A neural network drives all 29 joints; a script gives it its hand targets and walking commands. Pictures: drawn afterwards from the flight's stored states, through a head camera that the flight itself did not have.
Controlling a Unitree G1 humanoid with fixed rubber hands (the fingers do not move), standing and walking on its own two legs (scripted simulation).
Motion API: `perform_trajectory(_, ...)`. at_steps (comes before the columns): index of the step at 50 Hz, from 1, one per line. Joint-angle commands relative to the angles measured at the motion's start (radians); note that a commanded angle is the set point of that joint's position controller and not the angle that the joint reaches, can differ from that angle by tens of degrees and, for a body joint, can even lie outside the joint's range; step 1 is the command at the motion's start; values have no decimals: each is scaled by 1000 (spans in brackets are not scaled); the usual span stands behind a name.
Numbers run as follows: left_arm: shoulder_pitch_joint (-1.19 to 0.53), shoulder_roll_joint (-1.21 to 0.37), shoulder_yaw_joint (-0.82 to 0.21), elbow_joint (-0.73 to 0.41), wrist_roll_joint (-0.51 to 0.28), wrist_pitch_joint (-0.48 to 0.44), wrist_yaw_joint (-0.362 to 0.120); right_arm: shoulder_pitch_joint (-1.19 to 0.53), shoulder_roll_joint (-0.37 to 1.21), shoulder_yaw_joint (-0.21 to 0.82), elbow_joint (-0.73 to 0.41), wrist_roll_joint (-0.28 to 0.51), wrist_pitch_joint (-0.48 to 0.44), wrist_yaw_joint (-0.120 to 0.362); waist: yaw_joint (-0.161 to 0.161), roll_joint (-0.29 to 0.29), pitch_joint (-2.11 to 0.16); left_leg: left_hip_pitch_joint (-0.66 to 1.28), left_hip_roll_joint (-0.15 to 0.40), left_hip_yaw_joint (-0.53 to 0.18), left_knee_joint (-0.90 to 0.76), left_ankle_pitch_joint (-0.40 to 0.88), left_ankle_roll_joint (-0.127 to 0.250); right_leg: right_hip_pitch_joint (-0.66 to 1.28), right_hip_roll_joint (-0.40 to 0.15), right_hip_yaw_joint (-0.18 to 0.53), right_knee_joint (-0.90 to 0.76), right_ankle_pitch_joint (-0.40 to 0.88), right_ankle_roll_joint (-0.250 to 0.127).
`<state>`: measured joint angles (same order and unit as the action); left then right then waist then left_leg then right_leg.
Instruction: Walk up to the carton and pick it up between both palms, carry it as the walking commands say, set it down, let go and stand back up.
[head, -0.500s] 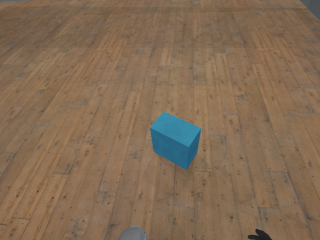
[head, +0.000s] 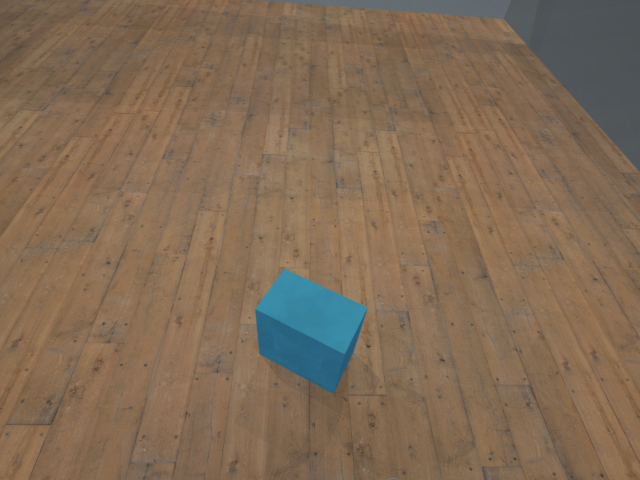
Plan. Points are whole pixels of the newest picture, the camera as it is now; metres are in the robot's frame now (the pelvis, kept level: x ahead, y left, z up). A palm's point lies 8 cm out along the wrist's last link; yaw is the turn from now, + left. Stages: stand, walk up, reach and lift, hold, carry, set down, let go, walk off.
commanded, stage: walk up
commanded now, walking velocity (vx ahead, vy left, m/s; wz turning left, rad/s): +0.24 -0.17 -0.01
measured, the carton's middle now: (309, 332) +0.65 -0.02 -0.64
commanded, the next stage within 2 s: none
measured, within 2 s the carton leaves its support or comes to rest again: neither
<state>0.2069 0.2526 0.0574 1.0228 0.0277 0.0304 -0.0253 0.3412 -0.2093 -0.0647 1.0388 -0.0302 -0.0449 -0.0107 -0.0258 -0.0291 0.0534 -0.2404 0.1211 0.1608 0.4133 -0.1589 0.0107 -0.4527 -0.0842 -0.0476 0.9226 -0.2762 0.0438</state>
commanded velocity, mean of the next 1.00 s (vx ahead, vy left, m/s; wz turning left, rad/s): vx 0.12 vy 0.16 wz -0.30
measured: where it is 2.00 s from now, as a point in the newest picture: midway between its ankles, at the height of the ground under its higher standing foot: (245, 462)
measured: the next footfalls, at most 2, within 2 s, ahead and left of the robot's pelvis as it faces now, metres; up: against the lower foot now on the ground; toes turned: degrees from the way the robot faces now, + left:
right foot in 0.18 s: +0.11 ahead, -0.18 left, +0.00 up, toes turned -7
left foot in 0.72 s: +0.15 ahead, +0.18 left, +0.00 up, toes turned -6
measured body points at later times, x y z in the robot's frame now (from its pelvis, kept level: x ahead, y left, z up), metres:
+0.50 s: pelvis +0.05 -0.04 +0.00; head +0.07 -0.07 +0.45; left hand +0.06 +0.22 -0.14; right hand +0.12 -0.31 -0.16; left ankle +0.04 +0.10 -0.68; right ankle +0.07 -0.17 -0.75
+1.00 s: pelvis +0.11 +0.11 -0.01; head +0.15 +0.10 +0.44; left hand +0.33 +0.32 -0.14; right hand +0.04 -0.14 -0.15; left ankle +0.11 +0.18 -0.75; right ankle +0.11 +0.02 -0.71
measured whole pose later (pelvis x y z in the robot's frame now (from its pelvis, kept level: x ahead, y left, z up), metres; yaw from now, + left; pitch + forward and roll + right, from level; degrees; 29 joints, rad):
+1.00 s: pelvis +0.11 +0.11 -0.01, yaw -18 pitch +1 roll +1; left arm 0.11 0.27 0.07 0.87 0.03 0.06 0.03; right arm 0.30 -0.23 -0.01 0.93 -0.05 0.03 -0.02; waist -0.06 -0.02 0.05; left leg -0.17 0.00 0.24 0.43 -0.28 0.07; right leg -0.45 -0.03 -0.10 0.84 -0.40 0.01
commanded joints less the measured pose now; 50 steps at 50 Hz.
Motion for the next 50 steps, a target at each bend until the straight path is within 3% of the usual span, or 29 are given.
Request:
perform_trajectory(1,28,0,-8,-30,-2,7,-14,35,-140,-31,-37,-8,-4,-4,8,229,1,-7,205,-175,-245,-97,83,31,-5,-20,-144,23,11)
perform_trajectory(5,-11,7,-9,-43,-8,-5,-19,36,-169,-50,-55,-9,6,-6,6,241,20,-53,225,-179,-256,-188,90,143,6,-42,-306,4,4)
perform_trajectory(7,54,-5,-18,-17,-8,-40,-5,15,-136,-36,-53,1,16,8,37,254,-27,-81,119,-103,-166,-212,65,318,46,-102,-465,93,-13)
perform_trajectory(8,100,13,-12,14,-8,-54,7,48,-98,-26,-48,3,18,10,51,160,-55,-101,74,-85,-79,-207,48,419,30,-90,-521,127,-21)
perform_trajectory(9,143,55,-3,33,-3,-71,19,84,-51,-11,-51,6,19,8,67,-8,-57,-121,28,-53,82,-201,21,454,-75,28,-615,95,-32)
perform_trajectory(10,139,138,15,13,5,-82,29,88,-4,12,-90,2,26,7,69,-248,-17,-232,-44,-60,292,-279,-36,407,-286,301,-724,239,-66)
perform_trajectory(11,24,125,3,-2,-16,-71,38,110,12,22,-70,28,44,-12,14,-263,-17,-152,-33,-133,314,-371,-46,291,-318,263,-692,660,-144)
perform_trajectory(12,0,80,-2,6,-17,-71,44,118,-18,7,-42,31,58,-17,8,-188,-26,-115,-18,-157,349,-354,-48,321,-269,168,-622,856,-174)
perform_trajectory(13,-10,58,-9,12,-13,-75,49,119,-28,4,-23,25,65,-20,9,-169,-52,-105,-25,-147,377,-325,-48,351,-237,103,-586,965,-178)
perform_trajectory(15,-25,51,-13,15,-14,-71,59,92,-40,2,-15,22,73,-19,6,-165,-97,-74,-44,-127,390,-295,-46,347,-207,53,-571,923,-180)
perform_trajectory(18,-29,34,-12,26,-10,-58,62,49,-21,12,-14,18,82,-26,6,-145,-75,-56,-43,-128,329,-256,-41,307,-192,70,-591,707,-191)
perform_trajectory(19,36,124,32,15,-1,-55,69,3,-65,9,-74,5,82,-30,30,-124,-46,-151,-51,-84,405,-262,-51,324,-212,195,-584,591,-192)
perform_trajectory(20,316,208,49,99,20,-33,91,-55,-119,-23,-114,-33,122,-9,118,59,-46,-372,-46,-179,625,-302,-77,460,-395,588,-692,173,-244)
perform_trajectory(21,285,221,60,77,14,-23,100,-90,-120,-26,-152,-37,128,5,109,60,-25,-474,-3,-241,675,-231,-82,451,-403,598,-726,-27,-236)
perform_trajectory(22,206,205,63,47,11,-19,98,-118,-116,-18,-164,-36,121,16,97,-30,-2,-483,5,-237,656,-157,-83,388,-362,538,-755,-153,-219)
perform_trajectory(23,159,176,64,29,12,-16,93,-154,-107,-13,-178,-32,113,20,88,-100,14,-467,-2,-227,622,-111,-83,341,-310,473,-756,-174,-190)
perform_trajectory(26,169,144,54,14,26,-24,79,-173,-84,-1,-199,-27,103,24,73,-135,-1,-344,-48,-169,542,-110,-87,244,-227,367,-723,-77,-162)
perform_trajectory(30,202,213,74,-15,42,-9,79,-205,-82,24,-252,-17,111,39,82,-200,-5,-249,-77,-131,380,-161,-78,173,-223,370,-719,-83,-173)
perform_trajectory(33,144,252,82,-52,41,-2,75,-153,-85,39,-267,-15,109,40,49,-231,-21,-80,-94,-102,228,-192,-57,81,-202,338,-692,-121,-150)
perform_trajectory(35,69,238,71,-88,37,-1,71,-36,-102,38,-237,-16,105,30,-27,-174,-60,191,-109,-59,21,-123,-26,-73,-122,237,-609,-141,-99)
perform_trajectory(36,68,187,52,-101,41,-3,71,53,-146,23,-203,-17,99,22,-72,-62,-93,380,-73,-56,-81,-105,-1,-191,-37,134,-467,-184,-49)
perform_trajectory(37,71,112,31,-113,49,2,70,94,-216,17,-185,-28,94,14,-97,205,-101,403,101,-255,-181,-204,15,-320,67,43,-120,-303,-55)
perform_trajectory(38,70,98,31,-157,49,10,81,50,-286,-8,-219,-16,92,12,-71,328,-111,263,298,-431,-250,-376,111,-345,48,-4,67,-351,-43)
perform_trajectory(39,31,122,44,-147,40,18,78,-26,-252,8,-235,-14,87,16,-40,255,-62,115,273,-411,-272,-411,127,-276,17,41,197,-288,-48)
perform_trajectory(41,76,128,49,-133,28,22,59,-174,-177,36,-254,-13,78,6,20,190,-15,9,176,-247,-221,-231,116,-188,18,43,294,-153,-48)
perform_trajectory(42,101,124,45,-122,20,23,53,-180,-150,41,-243,-14,71,-2,30,170,-11,17,136,-192,-190,-136,119,-166,20,31,292,-98,-38)
perform_trajectory(44,71,104,32,-133,7,25,51,-140,-129,44,-206,-19,66,-8,21,167,-2,60,99,-131,-154,51,125,-141,29,7,183,-85,-22)
perform_trajectory(48,-51,53,14,-185,1,30,52,-4,-125,36,-130,-25,68,-13,-12,204,-24,144,111,-114,-102,242,129,-43,45,-33,-105,-129,-38)
perform_trajectory(50,-63,44,9,-190,-3,26,50,55,-143,21,-103,-28,63,-5,-24,202,-47,144,167,-193,-147,97,151,4,38,-55,-163,-149,-49)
